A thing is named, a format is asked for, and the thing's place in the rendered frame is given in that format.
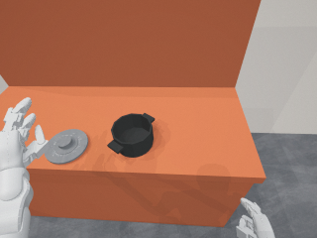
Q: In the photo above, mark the robot left hand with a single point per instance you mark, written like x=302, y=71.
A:
x=14, y=135

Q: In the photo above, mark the lid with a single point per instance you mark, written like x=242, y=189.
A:
x=59, y=156

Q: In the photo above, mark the knob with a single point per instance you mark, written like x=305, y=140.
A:
x=64, y=142

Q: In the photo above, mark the table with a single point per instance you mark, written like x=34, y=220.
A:
x=86, y=63

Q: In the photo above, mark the robot right hand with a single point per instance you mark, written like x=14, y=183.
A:
x=258, y=227

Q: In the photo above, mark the pot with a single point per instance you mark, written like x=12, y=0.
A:
x=133, y=135

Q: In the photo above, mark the robot left forearm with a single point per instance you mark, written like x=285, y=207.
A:
x=16, y=195

